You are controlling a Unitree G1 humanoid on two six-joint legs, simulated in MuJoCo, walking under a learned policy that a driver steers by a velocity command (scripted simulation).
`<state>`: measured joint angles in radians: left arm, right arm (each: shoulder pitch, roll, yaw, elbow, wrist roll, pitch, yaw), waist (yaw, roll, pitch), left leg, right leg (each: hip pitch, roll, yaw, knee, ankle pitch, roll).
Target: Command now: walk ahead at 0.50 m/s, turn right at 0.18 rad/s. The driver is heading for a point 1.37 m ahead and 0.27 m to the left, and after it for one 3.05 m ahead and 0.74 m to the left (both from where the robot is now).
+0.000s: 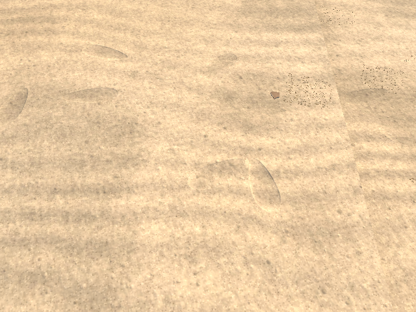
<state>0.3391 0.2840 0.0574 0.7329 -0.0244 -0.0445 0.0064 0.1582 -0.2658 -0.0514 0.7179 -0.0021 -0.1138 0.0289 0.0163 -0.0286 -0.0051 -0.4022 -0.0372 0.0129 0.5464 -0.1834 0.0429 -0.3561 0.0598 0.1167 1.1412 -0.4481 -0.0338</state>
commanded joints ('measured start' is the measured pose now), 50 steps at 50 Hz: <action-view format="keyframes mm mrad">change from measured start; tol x16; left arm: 1 -100 110 28 -119 20 -26 -2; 50 -180 36 14 183 26 48 29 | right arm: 1 95 -102 -24 -20 -8 8 -6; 19 291 -32 22 102 -16 36 -27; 50 104 -65 10 220 -2 93 -58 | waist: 1 -48 101 8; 16 -19 117 -70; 20 5 -190 -350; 33 -15 105 38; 50 -24 28 -12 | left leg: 1 304 293 -435 -321 -153 181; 8 212 209 -97 -302 656 163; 17 287 170 -99 -58 487 66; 20 -56 50 -81 404 -496 -81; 21 -96 76 -98 446 -531 -93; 30 277 75 -9 -22 16 -75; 34 -16 125 -91 -173 -319 -16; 50 141 88 -44 -114 81 -30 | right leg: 1 -394 -136 -1 52 117 -1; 16 7 -58 -100 -696 498 -3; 19 548 -403 209 -613 1271 -256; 23 235 -346 220 -790 603 -211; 31 -73 -154 14 -813 -42 -31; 40 162 -87 -72 -661 370 7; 50 203 -94 -76 -650 486 18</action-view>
